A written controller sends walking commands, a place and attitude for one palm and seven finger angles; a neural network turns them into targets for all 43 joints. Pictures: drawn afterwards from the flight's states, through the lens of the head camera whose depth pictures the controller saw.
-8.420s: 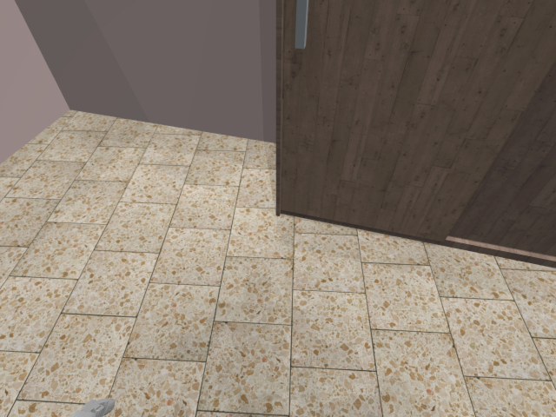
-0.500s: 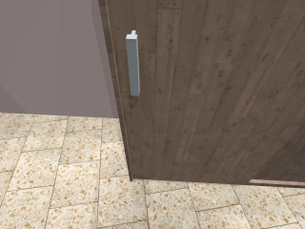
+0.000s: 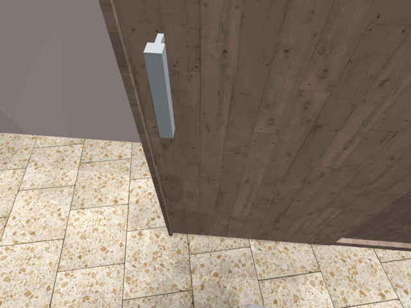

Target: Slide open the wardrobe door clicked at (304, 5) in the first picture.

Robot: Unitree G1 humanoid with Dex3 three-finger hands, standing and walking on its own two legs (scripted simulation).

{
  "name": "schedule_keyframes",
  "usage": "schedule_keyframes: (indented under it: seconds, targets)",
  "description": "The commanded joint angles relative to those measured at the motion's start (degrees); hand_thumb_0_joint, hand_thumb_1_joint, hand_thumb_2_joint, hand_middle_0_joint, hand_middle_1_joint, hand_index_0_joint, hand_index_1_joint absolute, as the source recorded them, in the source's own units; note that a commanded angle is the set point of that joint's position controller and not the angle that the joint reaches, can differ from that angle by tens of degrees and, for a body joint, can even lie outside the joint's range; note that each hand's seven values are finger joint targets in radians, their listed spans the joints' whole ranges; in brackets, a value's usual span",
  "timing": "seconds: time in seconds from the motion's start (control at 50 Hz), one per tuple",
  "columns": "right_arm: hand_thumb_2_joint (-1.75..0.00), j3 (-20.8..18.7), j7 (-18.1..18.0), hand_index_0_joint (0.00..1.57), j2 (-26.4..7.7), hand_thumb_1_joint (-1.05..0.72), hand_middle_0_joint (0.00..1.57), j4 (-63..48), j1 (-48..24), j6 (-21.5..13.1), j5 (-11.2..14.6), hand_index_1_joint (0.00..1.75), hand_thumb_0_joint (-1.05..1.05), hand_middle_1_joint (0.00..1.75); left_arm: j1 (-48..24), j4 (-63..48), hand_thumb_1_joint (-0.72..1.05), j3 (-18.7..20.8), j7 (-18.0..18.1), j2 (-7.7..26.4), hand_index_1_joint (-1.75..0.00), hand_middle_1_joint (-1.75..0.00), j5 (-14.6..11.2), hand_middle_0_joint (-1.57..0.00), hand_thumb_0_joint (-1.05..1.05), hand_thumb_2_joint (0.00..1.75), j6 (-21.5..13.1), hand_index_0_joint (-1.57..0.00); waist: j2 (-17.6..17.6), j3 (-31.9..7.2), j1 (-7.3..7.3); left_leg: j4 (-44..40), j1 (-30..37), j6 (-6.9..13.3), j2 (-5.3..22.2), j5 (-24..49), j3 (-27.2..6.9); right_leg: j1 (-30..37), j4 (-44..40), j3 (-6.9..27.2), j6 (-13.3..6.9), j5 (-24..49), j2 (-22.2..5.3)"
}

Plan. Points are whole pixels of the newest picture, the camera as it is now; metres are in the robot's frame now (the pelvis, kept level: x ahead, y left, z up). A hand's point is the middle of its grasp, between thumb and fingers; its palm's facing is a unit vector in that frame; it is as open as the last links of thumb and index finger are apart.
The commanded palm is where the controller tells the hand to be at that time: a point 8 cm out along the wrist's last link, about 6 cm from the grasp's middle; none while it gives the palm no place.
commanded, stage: come to a stop and stand still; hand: left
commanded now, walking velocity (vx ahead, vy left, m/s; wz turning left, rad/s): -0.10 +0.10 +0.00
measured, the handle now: (164, 90) +0.46 +0.11 +0.17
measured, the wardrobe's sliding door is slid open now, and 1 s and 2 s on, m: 0.00 0.00 0.00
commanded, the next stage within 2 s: none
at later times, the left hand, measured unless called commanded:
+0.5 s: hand out of the picture -0.01 +0.18 -0.19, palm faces +0.10 -0.98 -0.17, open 7.3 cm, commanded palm none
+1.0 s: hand out of the picture -0.06 +0.15 -0.18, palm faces -0.01 -0.98 -0.19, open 7.3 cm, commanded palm none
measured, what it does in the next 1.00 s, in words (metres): steps on the spot: right foot, then left foot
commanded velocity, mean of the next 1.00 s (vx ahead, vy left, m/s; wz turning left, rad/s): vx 0.04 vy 0.02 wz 0.00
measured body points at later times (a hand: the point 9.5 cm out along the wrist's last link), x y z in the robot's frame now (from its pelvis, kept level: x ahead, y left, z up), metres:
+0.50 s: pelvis -0.05 +0.00 +0.00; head -0.04 +0.03 +0.45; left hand -0.02 +0.23 -0.17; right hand +0.03 -0.23 -0.14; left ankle -0.05 +0.09 -0.74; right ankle +0.03 -0.13 -0.72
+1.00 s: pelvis -0.05 -0.02 +0.00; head -0.04 -0.02 +0.45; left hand -0.06 +0.20 -0.16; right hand -0.09 -0.22 -0.16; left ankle -0.06 +0.09 -0.74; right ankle -0.08 -0.12 -0.74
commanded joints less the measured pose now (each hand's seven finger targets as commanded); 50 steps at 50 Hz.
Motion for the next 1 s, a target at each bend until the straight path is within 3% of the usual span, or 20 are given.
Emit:
schedule_keyframes:
  seconds: [0.0, 0.02, 0.04, 0.06, 0.14, 0.18, 0.3, 0.38, 0.4, 0.42, 0.44, 0.5, 0.58, 0.68, 0.76, 0.82, 0.84, 0.86, 0.92, 0.98]
  targets:
    - [-0.9, -3.06, 0.59, 0.2, -7.6, -0.9, 0.2, -3.37, 2.58, 0.44, 0.0, 0.3, 0.0, 0.3, 9.21, -1.6, 0.9, 1.38, -0.41, 4.56, -0.3, -0.3, -0.28, -0.2, 0.0, 0.9, -1.11, -0.2, 1.39, -6.81, 1.83, 2.55, -2.32, 2.62, 6.49, 20.2, -3.22, 9.9, -10.54, 2.46, -0.84, 24.07, -2.71]
    - [-0.9, -2.8, 1.01, 0.2, -5.05, -0.9, 0.2, -3.77, 4.33, 0.8, 0.36, 0.3, 0.0, 0.3, 8.1, -2.24, 0.9, 1.73, -0.13, 8.09, -0.3, -0.3, 0.01, -0.2, 0.0, 0.9, -1.46, -0.2, -7.69, -8.39, 1.12, 9.11, -6.86, 0.16, 0.84, 4.39, -0.14, 12.59, -11.18, 10.87, -4.09, 38.09, -10.45]
    - [-0.9, -2.67, 1.25, 0.2, -3.12, -0.9, 0.2, -3.98, 5.46, 1.47, 0.72, 0.3, 0.0, 0.3, 7.76, -2.54, 0.9, 1.96, -0.28, 10.73, -0.3, -0.3, -0.34, -0.2, 0.0, 0.9, -1.45, -0.2, -13.15, -9.96, 1.22, 17.07, -8.15, -0.72, -3.13, -13.67, -1.08, 12.49, -14.89, 14.2, -9.17, 44.87, -17.43]
    - [-0.9, -2.61, 1.05, 0.2, -2.25, -0.9, 0.2, -4.38, 4.14, 2.2, 0.79, 0.3, 0.0, 0.3, 7.42, -3.0, 0.9, 1.74, -0.13, 10.15, -0.3, -0.3, -0.36, -0.2, 0.0, 0.9, -1.39, -0.2, -12.69, -9.76, 2.01, 23.67, -7.82, -0.25, -2.88, -18.68, -4.7, 10.51, -16.17, 14.95, -12.08, 45.58, -18.77]
    - [-0.9, -2.51, 1.64, 0.2, -4.41, -0.9, 0.2, -4.23, 1.93, 2.34, 0.5, 0.3, 0.0, 0.3, 2.98, -4.74, 0.9, 1.99, 0.48, 9.39, -0.3, -0.3, -0.39, -0.2, 0.0, 0.9, -1.42, -0.2, -10.86, -8.82, 1.76, 32.69, -14.51, -1.26, -2.75, -13.09, -8.02, 13.47, -15.7, 12.68, -12.41, 41.96, -15.4]
    - [-0.9, -2.24, 1.94, 0.2, -4.55, -0.9, 0.2, -4.74, -0.12, 2.37, 0.5, 0.3, 0.0, 0.3, 3.32, -5.32, 0.9, 2.38, 0.76, 10.3, -0.3, -0.3, -0.31, -0.2, 0.0, 0.9, -1.34, -0.2, -9.51, -9.78, 2.67, 29.47, -14.45, -1.94, -2.87, -12.55, -7.49, 15.61, -15.63, 12.28, -12.3, 42.14, -15.42]
    - [-0.9, -1.76, 2.43, 0.2, -4.17, -0.9, 0.2, -6.12, -1.0, 2.21, 0.45, 0.3, 0.0, 0.3, 1.84, -6.46, 0.9, 3.11, 0.59, 12.05, -0.3, -0.3, 0.15, -0.2, 0.0, 0.9, -0.8, -0.2, -8.78, -8.45, 2.91, 14.82, -8.98, -1.86, -3.52, -10.62, -5.83, 11.42, -19.18, 13.98, -12.49, 23.28, -15.25]
    - [-0.9, -1.44, 2.15, 0.2, -4.2, -0.9, 0.2, -4.0, 6.56, 1.16, 0.61, 0.3, 0.0, 0.3, -1.61, -7.06, 0.9, 2.8, 0.19, 10.59, -0.3, -0.3, -0.68, -0.2, 0.0, 0.9, -0.06, -0.2, -4.83, -9.32, -0.89, -6.58, 7.99, -0.62, -3.64, 1.83, -3.7, 1.29, -16.36, 9.79, -6.73, 3.86, -9.3]
    - [-0.9, -1.65, 1.97, 0.2, -6.58, -0.9, 0.2, -3.87, 7.46, 0.78, 0.3, 0.3, 0.0, 0.3, -2.36, -7.5, 0.9, 2.05, 0.0, 7.99, -0.3, -0.3, -1.04, -0.2, 0.0, 0.9, 0.36, -0.2, 3.12, -7.46, -1.49, -12.21, 8.57, 0.94, 2.04, -1.05, -10.3, -2.96, -11.6, 5.87, -4.0, -4.1, -4.69]
    - [-0.9, -2.05, 1.73, 0.2, -9.86, -0.9, 0.2, -5.08, 5.26, 0.91, -0.45, 0.3, 0.0, 0.3, -2.84, -8.28, 0.9, 1.34, -0.47, 4.89, -0.3, -0.3, -1.35, -0.2, 0.0, 0.9, 0.7, -0.2, 15.08, -3.0, -0.98, -18.16, 1.66, 4.54, 10.84, -7.0, -21.59, -6.05, -5.21, 0.45, -0.69, -9.09, 0.56]
    - [-0.9, -1.75, 1.72, 0.2, -10.37, -0.9, 0.2, -6.52, 1.79, 1.21, -0.86, 0.3, 0.0, 0.3, -3.98, -8.04, 0.9, 1.25, -0.55, 4.67, -0.3, -0.3, -1.03, -0.2, 0.0, 0.9, 0.7, -0.2, 14.65, 0.25, -0.56, -21.68, -7.7, 8.19, 14.15, -11.98, -24.25, -2.6, 0.89, 0.84, -0.58, -9.32, 1.27]
    - [-0.9, -0.92, 1.31, 0.2, -8.55, -0.9, 0.2, -6.74, -1.8, 0.33, -0.76, 0.3, 0.0, 0.3, 0.21, -4.57, 0.9, 0.83, -1.45, 3.8, -0.3, -0.3, 0.07, -0.2, 0.0, 0.9, 0.92, -0.2, 9.63, 2.23, 1.51, -22.31, -11.13, 8.37, 10.68, -15.39, -20.96, -0.66, 11.19, 3.2, -1.24, -4.87, 1.82]
    - [-0.9, -1.27, 0.98, 0.2, -8.75, -0.9, 0.2, -4.97, 3.81, -0.53, -0.6, 0.3, 0.0, 0.3, 0.5, -3.51, 0.9, 0.38, -2.18, 2.86, -0.3, -0.3, -0.06, -0.2, 0.0, 0.9, -0.16, -0.2, 5.03, 1.28, -0.52, -21.21, -0.29, 9.04, 10.35, -9.49, -20.24, -6.93, 11.6, 2.32, -0.78, -4.28, 1.67]
    - [-0.9, -1.36, 0.68, 0.2, -9.05, -0.9, 0.2, -2.29, 8.74, -0.76, -0.98, 0.3, 0.0, 0.3, -1.94, -3.47, 0.9, -0.46, -2.11, 2.26, -0.3, -0.3, -0.67, -0.2, 0.0, 0.9, -0.93, -0.2, 6.6, -2.0, -3.09, -17.58, 6.88, 9.99, 11.79, 3.46, -20.6, -3.56, -0.57, 1.68, -0.74, -9.5, 1.29]
    - [-0.9, -1.13, 0.7, 0.2, -8.18, -0.9, 0.2, -0.55, 8.49, -0.71, -0.16, 0.3, 0.0, 0.3, 3.95, -0.31, 0.9, -0.57, -1.56, 2.02, -0.3, -0.3, -1.09, -0.2, 0.0, 0.9, -1.71, -0.2, 3.1, -6.49, -0.08, -10.25, 1.93, 6.48, 8.02, 10.18, -16.39, 11.88, -18.36, 1.58, -1.19, 2.63, 1.92]
    - [-0.9, 0.48, 1.19, 0.2, -3.36, -0.9, 0.2, -0.57, 6.54, -1.2, 0.47, 0.3, 0.0, 0.3, 8.3, 2.62, 0.9, -0.47, -0.63, 6.14, -0.3, -0.3, -1.46, -0.2, 0.0, 0.9, -2.15, -0.2, -7.47, -5.21, 1.18, -3.52, -8.5, 0.9, -0.54, -1.07, -5.58, 20.41, -21.95, 10.83, -5.1, 10.65, -8.72]
    - [-0.9, 0.1, 1.72, 0.2, -6.65, -0.9, 0.2, -4.96, -2.47, -1.36, 0.47, 0.3, 0.0, 0.3, 10.76, 2.96, 0.9, -2.03, 1.54, 7.6, -0.3, -0.3, -0.42, -0.2, 0.0, 0.9, -2.72, -0.2, -1.45, -0.34, 2.21, 3.93, -2.05, -0.63, -1.55, 1.75, -7.68, 6.5, -20.65, 14.54, -4.21, 27.32, -6.55]
    - [-0.9, 1.04, 1.74, 0.2, -4.5, -0.9, 0.2, -5.54, 2.37, -0.7, 0.25, 0.3, 0.0, 0.3, 8.11, 2.23, 0.9, -1.53, 1.44, 7.82, -0.3, -0.3, -0.88, -0.2, 0.0, 0.9, -3.72, -0.2, -2.61, -3.58, -1.88, 4.82, -2.8, -0.31, -0.41, 4.05, -7.6, 10.01, -20.22, 9.28, -4.69, 35.79, -8.16]
    - [-0.9, 1.02, 1.74, 0.2, -4.32, -0.9, 0.2, -2.18, 8.21, -0.96, 0.09, 0.3, 0.0, 0.3, 6.75, 1.7, 0.9, -2.04, 1.32, 5.57, -0.3, -0.3, -1.81, -0.2, 0.0, 0.9, -4.53, -0.2, -8.05, -8.31, -2.01, 1.48, -1.09, 1.36, -0.28, 6.0, -8.13, 14.63, -15.64, 7.51, -5.28, 36.28, -5.73]
    - [-0.9, 1.28, 1.27, 0.2, -4.5, -0.9, 0.2, -1.53, 8.35, -1.23, 0.24, 0.3, 0.0, 0.3, 7.12, 1.16, 0.9, -1.99, 1.08, 5.85, -0.3, -0.3, -1.78, -0.2, 0.0, 0.9, -4.11, -0.2, 1.3, -6.94, -1.26, 0.0, -0.07, 1.39, 0.8, 13.78, -8.22, 13.92, -12.88, 6.72, -4.79, 35.28, -4.23]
